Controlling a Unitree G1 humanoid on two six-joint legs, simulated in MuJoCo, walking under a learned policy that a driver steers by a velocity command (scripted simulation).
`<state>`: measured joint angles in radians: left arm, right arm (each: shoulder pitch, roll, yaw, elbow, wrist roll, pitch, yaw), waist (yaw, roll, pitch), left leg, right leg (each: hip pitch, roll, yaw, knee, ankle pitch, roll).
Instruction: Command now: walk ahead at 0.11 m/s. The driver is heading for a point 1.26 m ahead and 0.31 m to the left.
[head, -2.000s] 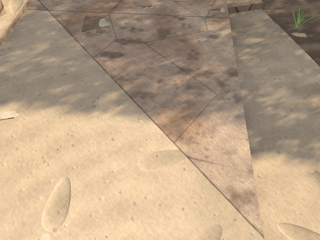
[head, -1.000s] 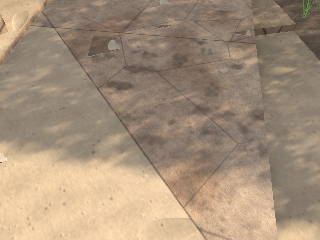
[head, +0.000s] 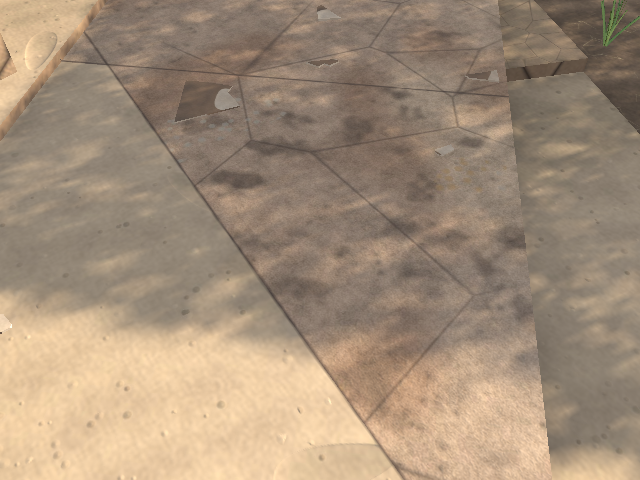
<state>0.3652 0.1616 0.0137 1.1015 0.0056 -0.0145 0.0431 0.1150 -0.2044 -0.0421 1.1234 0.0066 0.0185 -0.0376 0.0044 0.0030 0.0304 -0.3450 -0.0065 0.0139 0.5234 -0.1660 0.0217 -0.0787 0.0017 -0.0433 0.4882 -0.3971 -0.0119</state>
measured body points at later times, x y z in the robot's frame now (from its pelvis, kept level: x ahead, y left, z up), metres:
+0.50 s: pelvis +0.16 +0.04 +0.01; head +0.17 +0.05 +0.46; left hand +0.30 +0.30 -0.11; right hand +0.11 -0.20 -0.14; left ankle +0.09 +0.12 -0.73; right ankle +0.26 -0.13 -0.66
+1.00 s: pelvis +0.45 -0.05 +0.01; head +0.46 -0.05 +0.46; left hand +0.47 +0.21 -0.12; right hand +0.57 -0.31 -0.11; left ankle +0.53 +0.13 -0.65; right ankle +0.45 -0.12 -0.73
